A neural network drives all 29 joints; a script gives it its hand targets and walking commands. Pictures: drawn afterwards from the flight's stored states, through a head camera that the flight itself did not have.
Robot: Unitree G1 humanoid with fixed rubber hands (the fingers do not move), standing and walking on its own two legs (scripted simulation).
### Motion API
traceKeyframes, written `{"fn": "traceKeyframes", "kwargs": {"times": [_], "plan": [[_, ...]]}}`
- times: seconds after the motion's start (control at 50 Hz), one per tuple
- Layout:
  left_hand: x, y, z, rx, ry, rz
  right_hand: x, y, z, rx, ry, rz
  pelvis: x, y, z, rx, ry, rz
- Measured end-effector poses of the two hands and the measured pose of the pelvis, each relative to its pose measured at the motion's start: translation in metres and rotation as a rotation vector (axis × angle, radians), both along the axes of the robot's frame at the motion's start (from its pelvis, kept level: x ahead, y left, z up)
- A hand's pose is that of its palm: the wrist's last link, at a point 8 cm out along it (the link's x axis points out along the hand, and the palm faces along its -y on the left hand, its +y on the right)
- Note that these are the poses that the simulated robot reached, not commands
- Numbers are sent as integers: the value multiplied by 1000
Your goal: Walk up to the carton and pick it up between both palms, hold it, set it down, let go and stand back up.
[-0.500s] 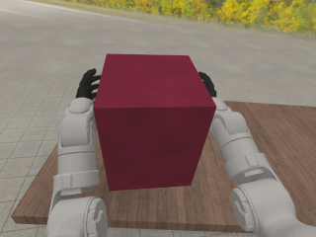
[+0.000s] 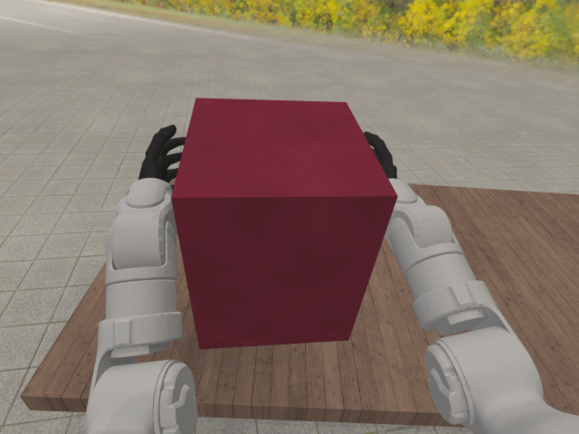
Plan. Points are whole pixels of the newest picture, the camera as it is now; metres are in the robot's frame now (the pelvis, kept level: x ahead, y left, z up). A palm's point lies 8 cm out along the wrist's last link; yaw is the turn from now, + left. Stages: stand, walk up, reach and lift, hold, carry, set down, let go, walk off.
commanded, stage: hold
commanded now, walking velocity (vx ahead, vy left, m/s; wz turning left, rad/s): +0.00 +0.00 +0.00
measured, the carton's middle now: (274, 222) +0.34 +0.02 +0.20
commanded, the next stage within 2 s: set down in 1.20 s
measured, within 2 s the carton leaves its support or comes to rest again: neither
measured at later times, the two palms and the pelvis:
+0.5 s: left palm (157, 186) +0.36 +0.16 +0.24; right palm (381, 187) +0.37 -0.13 +0.24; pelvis +0.00 +0.00 +0.00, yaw +0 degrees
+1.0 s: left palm (157, 186) +0.36 +0.16 +0.24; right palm (381, 188) +0.37 -0.13 +0.24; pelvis +0.00 +0.00 +0.00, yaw +0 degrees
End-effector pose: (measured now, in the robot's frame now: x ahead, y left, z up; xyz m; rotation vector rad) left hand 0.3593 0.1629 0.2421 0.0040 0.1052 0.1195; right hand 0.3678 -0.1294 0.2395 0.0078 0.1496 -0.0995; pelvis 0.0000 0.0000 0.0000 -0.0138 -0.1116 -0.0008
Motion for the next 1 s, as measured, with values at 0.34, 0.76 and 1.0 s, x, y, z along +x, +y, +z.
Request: {"fn": "traceKeyframes", "kwargs": {"times": [0.34,0.76,1.0], "plan": [[-1,0,-1,-3,-1,0,-1,0,-1,2,-1,-1,0,0,0,0,-5,1],[-1,1,0,-4,-4,1,0,1,2,-4,-3,0,0,0,0,0,-2,2],[0,0,-2,-5,3,-2,-1,0,-1,-2,4,-3,1,0,0,0,-5,0]]}}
